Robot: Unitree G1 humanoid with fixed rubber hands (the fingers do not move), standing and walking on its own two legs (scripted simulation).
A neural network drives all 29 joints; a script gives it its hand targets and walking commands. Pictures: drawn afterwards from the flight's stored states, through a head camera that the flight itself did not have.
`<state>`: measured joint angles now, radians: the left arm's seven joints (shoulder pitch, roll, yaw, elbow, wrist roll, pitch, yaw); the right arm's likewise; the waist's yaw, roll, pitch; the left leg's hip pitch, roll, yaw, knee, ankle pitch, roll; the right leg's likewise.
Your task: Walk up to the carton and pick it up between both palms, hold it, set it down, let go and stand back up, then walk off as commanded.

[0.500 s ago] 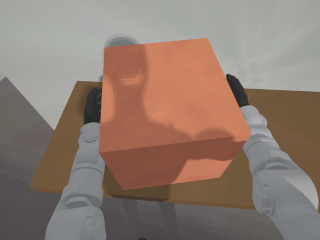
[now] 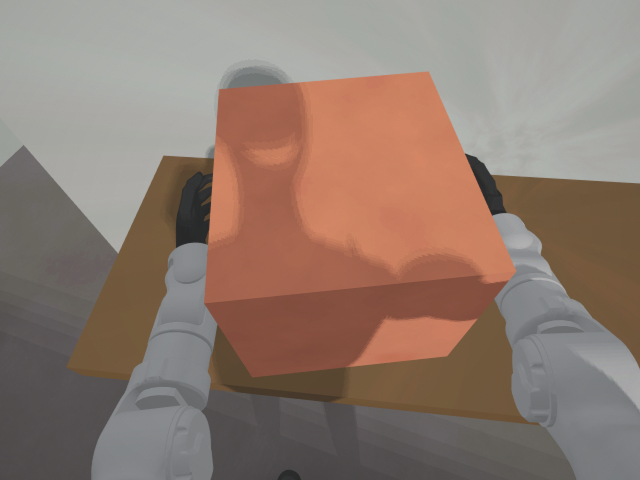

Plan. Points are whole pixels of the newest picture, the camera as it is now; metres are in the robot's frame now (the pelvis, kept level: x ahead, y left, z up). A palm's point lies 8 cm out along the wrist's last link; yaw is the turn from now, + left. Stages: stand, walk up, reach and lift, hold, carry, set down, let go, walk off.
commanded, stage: set down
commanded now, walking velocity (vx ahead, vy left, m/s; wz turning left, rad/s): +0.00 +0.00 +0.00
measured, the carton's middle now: (338, 228) +0.42 +0.04 +0.03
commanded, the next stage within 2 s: none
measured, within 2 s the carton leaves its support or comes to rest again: neither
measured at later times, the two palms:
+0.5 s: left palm (201, 263) +0.35 +0.21 +0.03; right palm (516, 231) +0.45 -0.19 +0.04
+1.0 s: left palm (187, 300) +0.30 +0.21 +0.02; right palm (535, 270) +0.39 -0.21 +0.03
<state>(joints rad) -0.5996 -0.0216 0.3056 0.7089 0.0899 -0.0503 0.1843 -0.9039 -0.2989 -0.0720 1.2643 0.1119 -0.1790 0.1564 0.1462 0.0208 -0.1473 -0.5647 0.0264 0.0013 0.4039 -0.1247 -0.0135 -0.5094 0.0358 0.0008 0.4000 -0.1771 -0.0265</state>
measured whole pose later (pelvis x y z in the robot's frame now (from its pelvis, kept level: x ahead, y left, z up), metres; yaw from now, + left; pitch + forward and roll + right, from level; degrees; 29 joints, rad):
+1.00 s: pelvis -0.03 +0.00 +0.00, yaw +0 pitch +17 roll -1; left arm -0.39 0.01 0.09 0.51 -0.05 0.08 0.25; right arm -0.63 -0.52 0.10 1.05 0.33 -0.16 0.28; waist 0.17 0.00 -0.16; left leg -0.61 0.03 0.00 0.40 -0.08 -0.01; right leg -0.56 0.04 0.00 0.40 -0.13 -0.03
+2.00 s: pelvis +0.00 -0.01 +0.00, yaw +0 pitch +5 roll +0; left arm 0.23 0.01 -0.03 0.10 -0.05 0.08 0.26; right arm 0.05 -0.55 0.07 0.74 0.38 -0.28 0.34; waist 0.13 -0.01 -0.14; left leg -0.34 0.03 0.00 0.40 -0.16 -0.02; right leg -0.28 0.04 0.00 0.40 -0.21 -0.03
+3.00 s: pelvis +0.02 -0.01 +0.01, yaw +0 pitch +2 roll +0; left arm 0.36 0.01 0.01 0.10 -0.05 0.06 0.20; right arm 0.26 -0.47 0.06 0.62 0.38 -0.27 0.26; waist 0.11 -0.05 -0.08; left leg -0.24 0.03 0.00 0.40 -0.19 -0.02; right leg -0.18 0.04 0.00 0.40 -0.25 -0.04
